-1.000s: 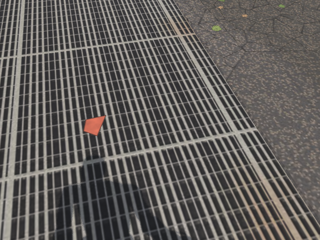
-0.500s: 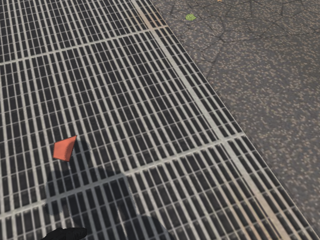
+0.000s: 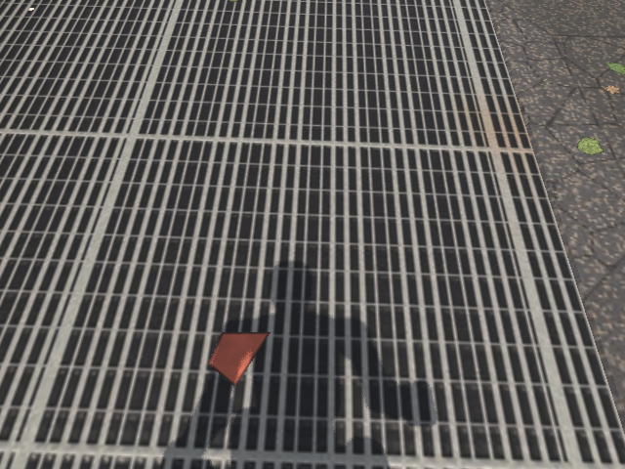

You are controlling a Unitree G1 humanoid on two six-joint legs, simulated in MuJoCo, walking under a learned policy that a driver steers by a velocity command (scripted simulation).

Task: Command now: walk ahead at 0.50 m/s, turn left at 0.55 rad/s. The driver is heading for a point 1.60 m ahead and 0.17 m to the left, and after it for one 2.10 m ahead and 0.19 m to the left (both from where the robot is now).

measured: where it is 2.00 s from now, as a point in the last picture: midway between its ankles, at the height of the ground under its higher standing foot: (248, 220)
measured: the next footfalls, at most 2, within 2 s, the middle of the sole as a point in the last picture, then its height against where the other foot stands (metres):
left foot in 0.12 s outside the picture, level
right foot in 0.64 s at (336, 430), level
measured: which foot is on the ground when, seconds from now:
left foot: up 0.00-0.10, down 0.12-0.66, up 0.68-1.00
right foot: down 0.00-0.12, up 0.14-0.62, down 0.64-1.00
